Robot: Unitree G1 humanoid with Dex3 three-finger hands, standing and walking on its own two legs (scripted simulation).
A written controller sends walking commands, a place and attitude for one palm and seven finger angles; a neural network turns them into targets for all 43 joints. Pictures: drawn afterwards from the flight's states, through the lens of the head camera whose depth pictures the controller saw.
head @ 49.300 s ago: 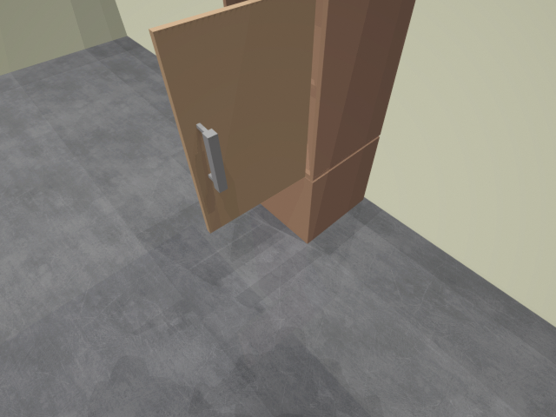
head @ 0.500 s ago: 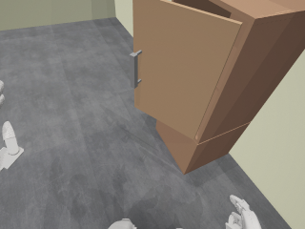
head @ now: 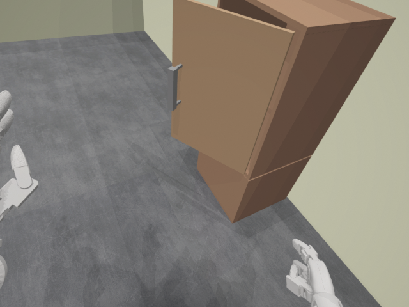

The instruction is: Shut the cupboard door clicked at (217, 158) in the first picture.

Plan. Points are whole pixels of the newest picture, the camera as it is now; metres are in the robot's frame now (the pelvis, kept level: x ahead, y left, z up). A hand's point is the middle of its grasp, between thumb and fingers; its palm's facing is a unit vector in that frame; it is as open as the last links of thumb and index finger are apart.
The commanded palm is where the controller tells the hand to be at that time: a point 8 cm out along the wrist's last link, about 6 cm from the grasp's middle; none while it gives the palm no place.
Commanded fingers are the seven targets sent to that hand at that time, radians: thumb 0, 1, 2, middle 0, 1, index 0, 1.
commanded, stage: stop stepping back and stand still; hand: left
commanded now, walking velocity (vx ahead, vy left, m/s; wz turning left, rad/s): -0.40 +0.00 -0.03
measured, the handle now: (175, 87) +0.87 +0.17 -0.04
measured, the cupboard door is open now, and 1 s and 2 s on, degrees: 30 30 30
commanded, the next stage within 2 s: let the arm hang, fingers relaxed in 1.48 s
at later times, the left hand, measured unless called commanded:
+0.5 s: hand out of the picture +0.08 +0.28 +0.17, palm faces +0.49 -0.79 -0.37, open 7.4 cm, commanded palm +0.01 +0.32 +0.18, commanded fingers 0.00 0.90 0.90 -0.20 -0.30 -0.20 -0.30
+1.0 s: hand out of the picture +0.10 +0.27 +0.17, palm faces +0.45 -0.80 -0.39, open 7.4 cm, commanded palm +0.04 +0.31 +0.18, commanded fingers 0.00 0.90 0.90 -0.20 -0.30 -0.20 -0.30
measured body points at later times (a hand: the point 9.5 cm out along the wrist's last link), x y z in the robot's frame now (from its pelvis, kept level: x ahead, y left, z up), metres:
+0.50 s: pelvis -0.13 +0.02 +0.00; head -0.16 +0.02 +0.45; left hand +0.05 +0.32 +0.19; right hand -0.03 -0.25 -0.09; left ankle -0.15 +0.13 -0.73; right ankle -0.09 -0.08 -0.71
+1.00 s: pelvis -0.10 +0.01 +0.00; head -0.10 +0.03 +0.45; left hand +0.07 +0.31 +0.19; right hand +0.06 -0.25 -0.08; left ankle -0.06 +0.13 -0.73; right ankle -0.11 -0.08 -0.73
